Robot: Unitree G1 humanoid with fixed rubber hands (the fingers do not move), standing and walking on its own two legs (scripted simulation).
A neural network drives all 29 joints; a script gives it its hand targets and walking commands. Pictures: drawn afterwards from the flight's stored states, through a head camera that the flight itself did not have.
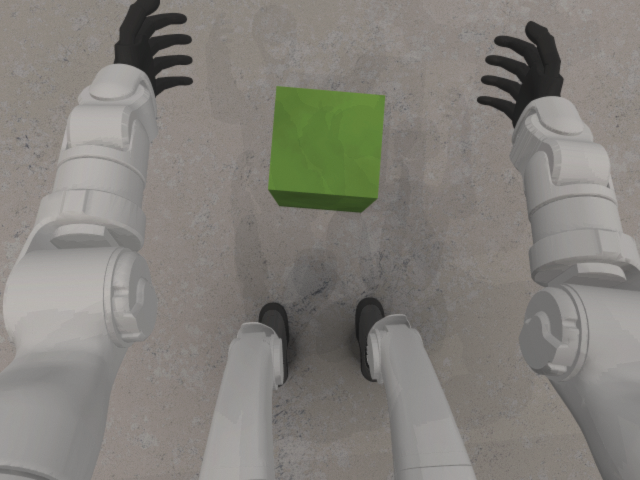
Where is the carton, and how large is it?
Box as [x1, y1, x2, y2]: [268, 86, 384, 212]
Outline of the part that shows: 276,86 268,189 279,205 361,212 377,198 384,95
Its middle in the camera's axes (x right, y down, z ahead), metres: +0.01 -0.19 +0.87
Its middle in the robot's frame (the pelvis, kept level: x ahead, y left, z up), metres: +0.57 -0.03 -0.54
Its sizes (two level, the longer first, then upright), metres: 0.210 0.200 0.250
